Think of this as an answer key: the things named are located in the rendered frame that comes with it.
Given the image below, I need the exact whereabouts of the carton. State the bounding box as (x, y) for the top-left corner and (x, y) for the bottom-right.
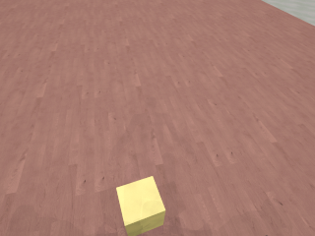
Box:
(116, 176), (165, 236)

